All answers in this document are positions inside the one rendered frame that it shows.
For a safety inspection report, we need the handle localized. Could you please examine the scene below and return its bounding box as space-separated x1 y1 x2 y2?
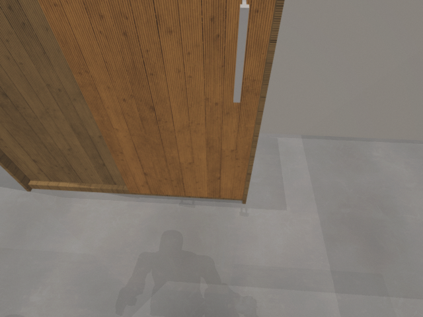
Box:
233 0 249 103

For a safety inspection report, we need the wardrobe door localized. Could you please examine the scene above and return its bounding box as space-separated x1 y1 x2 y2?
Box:
38 0 276 199
0 0 126 186

